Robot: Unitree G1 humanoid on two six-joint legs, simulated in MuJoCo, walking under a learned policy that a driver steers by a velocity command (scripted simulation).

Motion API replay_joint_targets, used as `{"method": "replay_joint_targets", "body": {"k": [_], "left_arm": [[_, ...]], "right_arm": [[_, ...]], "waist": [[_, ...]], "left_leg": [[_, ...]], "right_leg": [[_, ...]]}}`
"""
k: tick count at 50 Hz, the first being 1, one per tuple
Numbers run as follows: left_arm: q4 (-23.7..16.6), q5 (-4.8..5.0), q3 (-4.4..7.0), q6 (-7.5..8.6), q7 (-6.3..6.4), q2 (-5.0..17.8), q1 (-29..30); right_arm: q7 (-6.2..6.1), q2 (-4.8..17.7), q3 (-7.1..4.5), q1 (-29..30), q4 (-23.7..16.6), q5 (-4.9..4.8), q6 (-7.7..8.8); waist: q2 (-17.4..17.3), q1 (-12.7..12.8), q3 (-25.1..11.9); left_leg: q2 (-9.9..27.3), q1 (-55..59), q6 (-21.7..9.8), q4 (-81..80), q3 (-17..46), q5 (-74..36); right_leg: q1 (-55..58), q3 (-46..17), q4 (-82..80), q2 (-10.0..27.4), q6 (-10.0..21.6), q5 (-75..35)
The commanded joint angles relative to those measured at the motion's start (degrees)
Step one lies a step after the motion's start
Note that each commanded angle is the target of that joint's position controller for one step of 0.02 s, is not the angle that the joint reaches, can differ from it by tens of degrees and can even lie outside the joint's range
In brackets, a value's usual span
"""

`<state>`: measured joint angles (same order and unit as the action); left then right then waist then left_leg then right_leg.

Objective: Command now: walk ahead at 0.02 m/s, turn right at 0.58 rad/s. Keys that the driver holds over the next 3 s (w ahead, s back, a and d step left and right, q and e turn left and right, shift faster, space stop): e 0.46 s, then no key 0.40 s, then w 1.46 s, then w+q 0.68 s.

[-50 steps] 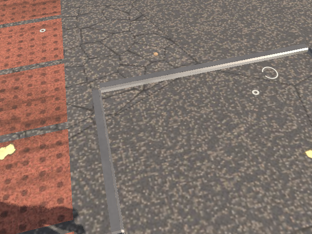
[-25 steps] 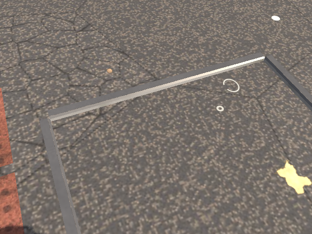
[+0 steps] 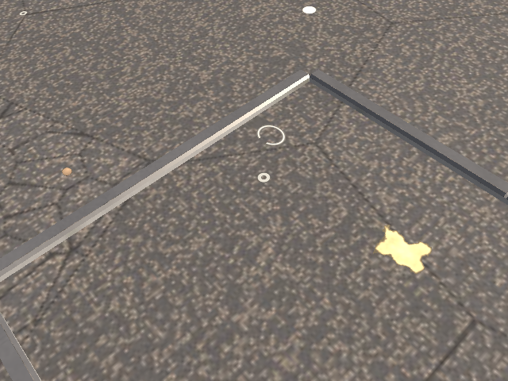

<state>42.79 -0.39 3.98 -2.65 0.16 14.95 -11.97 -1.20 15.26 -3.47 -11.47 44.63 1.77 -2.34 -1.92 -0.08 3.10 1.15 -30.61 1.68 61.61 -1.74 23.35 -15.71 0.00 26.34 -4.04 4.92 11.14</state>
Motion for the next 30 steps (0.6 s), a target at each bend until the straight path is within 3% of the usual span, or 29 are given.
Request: {"method": "replay_joint_targets", "body": {"k": [1,6,9,11,13,14,15,16,17,18,19,21,24,28,30], "left_arm": [[-3.43,-0.09,2.1,1.18,-0.16,8.67,0.02],[-3.06,-0.69,2.64,0.76,-0.45,10.15,-2.25],[-3.42,-1.07,2.98,0.42,-0.86,11.03,-1.72],[-3.69,-0.95,3.06,0.28,-1.11,11.07,-0.33],[-3.99,0.07,2.83,0.14,-0.99,10.12,1.89],[-4.69,0.44,2.12,0.41,-0.8,7.56,1.47],[-5.95,0.95,1.33,0.74,-0.6,3.57,-0.34],[-4.99,-1.7,2.56,0.56,-0.44,8.82,-0.41],[-4.49,-1.74,3.16,0.35,-0.79,9.82,-0.73],[-3.35,-1.61,3.19,-0.06,-1.22,9.32,-1.96],[-2.59,-1.43,3.19,-0.54,-1.72,9.05,-3.33],[-2.13,-0.84,2.77,-1.07,-2.53,8.23,-3.86],[-3.72,-0.53,1.93,-1.48,-2.79,6.82,0.45],[-4.28,-0.25,0.52,-1.71,-2.59,4.81,1.83],[-4.33,0.11,0.16,-1.51,-2.13,5.03,1.9]], "right_arm": [[-0.05,3.68,-0.95,-2.38,-2.91,-0.16,-0.02],[-0.19,3.43,-0.39,2.33,-5.27,-0.53,0.03],[-0.55,3.76,-0.2,2.22,-6.23,-1.11,0.56],[-0.9,3.94,-0.1,0.16,-6.38,-1.6,1.11],[-1.49,3.97,-0.08,-4.2,-5.5,-1.4,2.0],[-2.03,7.86,-0.89,-5.81,-5.65,-0.6,2.46],[-2.09,14.1,-2.02,-2.99,-7.21,-0.09,2.25],[-1.66,13.16,-2.04,-2.24,-7.31,0.21,1.85],[-1.35,9.4,-0.95,-0.33,-7.98,-0.08,1.94],[-1.06,6.88,-0.29,2.89,-8.34,-0.41,1.96],[-1.01,6.09,-0.03,5.08,-8.98,-0.52,1.93],[-1.24,6.01,-0.02,4.12,-9.08,-0.38,1.98],[-1.22,6.97,-0.57,-1.35,-7.45,-0.46,2.03],[-0.32,8.51,-1.11,-1.84,-6.36,-0.3,2.06],[0.3,9.41,-1.37,-1.84,-5.78,-0.11,1.84]], "waist": [[5.23,-0.65,-5.46],[7.87,1.84,-4.97],[8.89,2.07,-5.47],[9.67,1.07,-6.11],[8.28,-1.76,-6.27],[2.21,-1.79,-6.65],[-11.33,-0.02,-5.99],[-8.33,-0.46,-5.03],[-5.2,1.06,-3.87],[-3.51,2.61,-2.27],[-4.78,3.58,-2.56],[-6.57,2.41,-3.54],[-6.25,-0.9,-4.47],[-8.29,-1.64,-5.25],[-9.75,-1.88,-5.57]], "left_leg": [[0.11,-1.59,0.05,-2.52,3.04,-2.52],[-1.54,1.34,0.23,-12.98,3.72,-1.97],[-3.26,6.27,-0.32,-18.35,3.54,-0.36],[-4.34,11.12,-1.21,-24.49,3.58,-0.22],[-3.87,21.37,-2.24,-38.66,3.83,-7.76],[5.23,26.6,-4.18,-45.64,11.78,-5.37],[20.29,29.49,-9.62,-50.24,28.46,-8.54],[23.42,21.93,-15.07,-48.51,28.68,-15.09],[20.89,19.02,-15.95,-47.53,24.63,-18.77],[16.77,17.35,-14.29,-46.77,18.14,-20.6],[13.3,18.28,-12.49,-46.09,13.14,-22.28],[11.04,21.71,-12.14,-44.4,7.87,-29.61],[12.8,27.16,-13.55,-42.93,6.97,-32.58],[13.65,25.27,-13.75,-41.17,5.76,-31.15],[13.81,23.81,-13.87,-39.91,5.87,-32.61]], "right_leg": [[5.62,-16.07,-8.59,14.82,10.18,-18.77],[5.21,-20.48,-7.95,13.39,9.42,-8.87],[3.84,-23.86,-6.24,13.04,8.7,-11.63],[3.13,-26.2,-4.93,12.31,7.19,-14.72],[-1.96,-25.93,-2.32,8.84,2.83,-9.28],[-7.19,-22.23,3.48,4.96,-0.59,1.36],[-17.41,-9.24,15.76,-5.7,-3.71,17.58],[-16.51,-5.93,28.41,-3.54,-4.5,22.77],[-14.85,-7.06,34.13,-1.9,-4.54,20.22],[-14.21,-6.55,37.86,-1.15,-4.95,16.46],[-14.3,-5.46,40.27,-0.98,-5.58,13.41],[-15.58,-3.4,40.89,-0.65,-7.34,11.86],[-16.57,-2.38,35.19,0.36,-8.72,12.7],[-8.27,-0.69,21.92,0.99,-7.31,16.06],[-3.85,1.42,15.88,0.48,-6.17,16.7]]}}
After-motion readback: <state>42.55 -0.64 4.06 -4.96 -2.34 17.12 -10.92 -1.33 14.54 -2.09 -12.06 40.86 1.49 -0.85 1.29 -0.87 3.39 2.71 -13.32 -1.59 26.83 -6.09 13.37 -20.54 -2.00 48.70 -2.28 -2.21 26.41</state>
